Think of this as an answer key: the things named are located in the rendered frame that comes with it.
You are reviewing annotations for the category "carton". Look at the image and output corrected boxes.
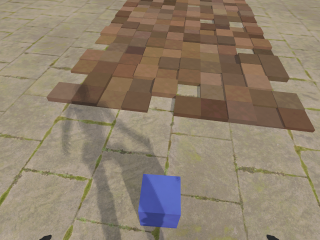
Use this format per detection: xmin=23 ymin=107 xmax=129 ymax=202
xmin=138 ymin=174 xmax=181 ymax=229

